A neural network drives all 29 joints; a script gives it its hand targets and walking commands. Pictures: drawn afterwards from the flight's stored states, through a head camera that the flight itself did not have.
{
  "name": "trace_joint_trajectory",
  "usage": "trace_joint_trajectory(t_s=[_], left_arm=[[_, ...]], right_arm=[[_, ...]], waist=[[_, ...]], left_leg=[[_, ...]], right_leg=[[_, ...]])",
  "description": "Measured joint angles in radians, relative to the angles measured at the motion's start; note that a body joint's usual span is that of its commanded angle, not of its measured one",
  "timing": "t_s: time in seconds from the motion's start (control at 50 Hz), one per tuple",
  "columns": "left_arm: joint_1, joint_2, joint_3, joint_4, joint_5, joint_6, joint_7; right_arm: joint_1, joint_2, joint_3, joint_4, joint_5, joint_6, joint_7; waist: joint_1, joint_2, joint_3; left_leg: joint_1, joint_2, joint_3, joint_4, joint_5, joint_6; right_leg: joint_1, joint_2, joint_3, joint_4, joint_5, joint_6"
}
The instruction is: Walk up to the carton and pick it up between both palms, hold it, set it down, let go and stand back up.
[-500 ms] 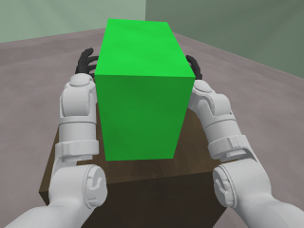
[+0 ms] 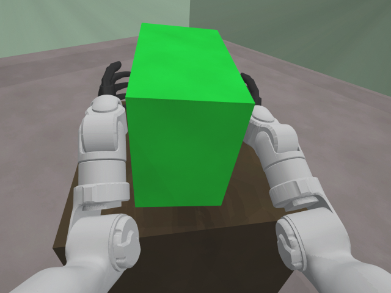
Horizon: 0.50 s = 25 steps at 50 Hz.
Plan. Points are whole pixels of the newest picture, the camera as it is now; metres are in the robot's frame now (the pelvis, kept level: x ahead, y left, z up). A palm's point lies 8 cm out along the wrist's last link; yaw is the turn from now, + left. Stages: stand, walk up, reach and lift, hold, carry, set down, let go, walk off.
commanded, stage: hold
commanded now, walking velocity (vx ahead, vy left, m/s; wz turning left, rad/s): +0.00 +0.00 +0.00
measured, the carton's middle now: (179, 110) +0.42 +0.01 +0.21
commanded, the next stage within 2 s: set down in 0.52 s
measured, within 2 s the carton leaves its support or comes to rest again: neither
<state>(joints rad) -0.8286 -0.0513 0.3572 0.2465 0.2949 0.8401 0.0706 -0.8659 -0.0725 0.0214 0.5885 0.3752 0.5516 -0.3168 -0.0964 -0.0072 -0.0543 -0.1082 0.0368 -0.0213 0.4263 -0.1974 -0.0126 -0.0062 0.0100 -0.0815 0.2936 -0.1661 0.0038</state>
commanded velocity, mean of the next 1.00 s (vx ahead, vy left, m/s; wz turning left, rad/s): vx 0.00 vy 0.00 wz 0.00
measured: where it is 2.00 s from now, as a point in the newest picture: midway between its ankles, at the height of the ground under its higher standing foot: outside the picture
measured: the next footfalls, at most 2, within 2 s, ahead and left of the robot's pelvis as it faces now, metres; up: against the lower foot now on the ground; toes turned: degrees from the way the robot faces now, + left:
none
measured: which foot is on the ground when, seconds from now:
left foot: down 0.00-1.00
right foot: down 0.00-1.00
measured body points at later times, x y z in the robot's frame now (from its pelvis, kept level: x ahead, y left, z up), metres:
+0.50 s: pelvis +0.00 +0.00 +0.00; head -0.08 +0.02 +0.44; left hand +0.38 +0.14 +0.26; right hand +0.37 -0.13 +0.24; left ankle +0.03 +0.12 -0.75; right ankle +0.01 -0.12 -0.75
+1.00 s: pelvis +0.00 +0.00 +0.00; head -0.05 +0.04 +0.45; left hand +0.40 +0.15 +0.23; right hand +0.39 -0.11 +0.18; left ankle +0.03 +0.12 -0.75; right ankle +0.01 -0.12 -0.75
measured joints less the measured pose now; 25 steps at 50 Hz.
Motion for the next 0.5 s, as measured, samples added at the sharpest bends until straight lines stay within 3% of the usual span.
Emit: trace_joint_trajectory(t_s=[0.16,0.26,0.5], left_arm=[[0.006,0.001,0.008,0.018,0.003,-0.004,-0.011],[0.035,0.016,-0.026,-0.027,-0.024,0.000,-0.011],[0.011,0.020,-0.012,-0.011,-0.009,0.020,-0.018]], right_arm=[[0.000,0.007,-0.003,0.011,-0.013,0.011,-0.001],[0.023,0.001,0.017,-0.047,0.000,0.018,-0.022],[-0.002,0.022,-0.024,-0.018,-0.015,0.030,-0.014]], waist=[[-0.004,0.000,0.008],[-0.001,-0.001,-0.002],[0.009,-0.014,-0.007]], left_leg=[[0.010,-0.001,-0.004,-0.008,0.006,-0.001],[0.002,0.002,-0.002,-0.004,0.005,-0.002],[0.006,0.001,0.006,-0.010,0.008,-0.002]], right_leg=[[0.007,-0.001,-0.004,0.001,-0.001,-0.002],[-0.003,0.002,-0.001,0.005,0.000,-0.002],[-0.007,0.001,0.007,0.011,-0.001,-0.003]])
